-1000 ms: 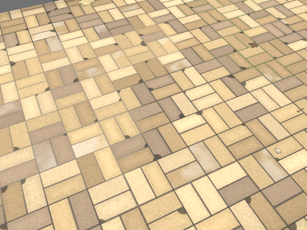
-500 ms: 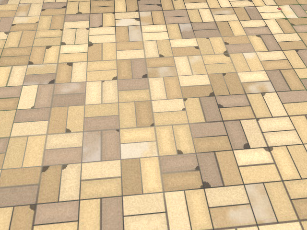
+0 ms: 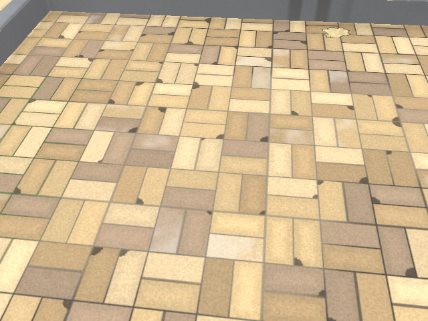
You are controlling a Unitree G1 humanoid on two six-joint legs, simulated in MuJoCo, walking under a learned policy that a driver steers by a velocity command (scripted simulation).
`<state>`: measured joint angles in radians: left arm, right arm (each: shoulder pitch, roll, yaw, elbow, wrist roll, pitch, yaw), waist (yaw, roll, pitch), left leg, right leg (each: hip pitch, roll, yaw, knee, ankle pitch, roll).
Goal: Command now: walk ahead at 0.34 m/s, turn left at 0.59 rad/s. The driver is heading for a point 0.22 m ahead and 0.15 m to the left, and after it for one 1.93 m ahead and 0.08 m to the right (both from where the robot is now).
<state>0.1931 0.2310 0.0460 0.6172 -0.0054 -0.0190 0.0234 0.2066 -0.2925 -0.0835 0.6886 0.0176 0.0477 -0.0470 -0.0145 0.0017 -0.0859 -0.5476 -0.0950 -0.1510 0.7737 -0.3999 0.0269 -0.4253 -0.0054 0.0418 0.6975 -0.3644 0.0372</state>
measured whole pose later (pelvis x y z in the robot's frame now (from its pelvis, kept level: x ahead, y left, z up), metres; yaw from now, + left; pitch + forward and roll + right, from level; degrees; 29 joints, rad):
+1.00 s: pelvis +0.43 +0.12 +0.00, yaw +2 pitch +3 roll +2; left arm 0.07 0.24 0.07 0.68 -0.02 -0.04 -0.06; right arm 0.31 -0.25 -0.08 0.91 0.01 -0.06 -0.03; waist -0.05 -0.03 0.03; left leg 0.12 -0.01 0.24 0.32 -0.46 -0.01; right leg -0.63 -0.02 -0.05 0.64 -0.06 -0.11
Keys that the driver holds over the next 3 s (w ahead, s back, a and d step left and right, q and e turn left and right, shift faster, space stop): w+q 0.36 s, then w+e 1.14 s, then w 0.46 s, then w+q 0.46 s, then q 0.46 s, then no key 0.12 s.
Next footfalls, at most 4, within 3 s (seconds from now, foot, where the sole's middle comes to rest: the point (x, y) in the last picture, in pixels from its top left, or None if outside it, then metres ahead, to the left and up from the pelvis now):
0.52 left None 0.27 0.20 -0.75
1.02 right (212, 299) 0.62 0.04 -0.75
1.50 left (167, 228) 0.90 0.21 -0.75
1.98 right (255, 194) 1.05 -0.13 -0.75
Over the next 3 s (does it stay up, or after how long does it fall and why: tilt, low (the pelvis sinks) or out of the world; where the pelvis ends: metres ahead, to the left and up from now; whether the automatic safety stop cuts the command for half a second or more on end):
stays up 1.37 -0.06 0.02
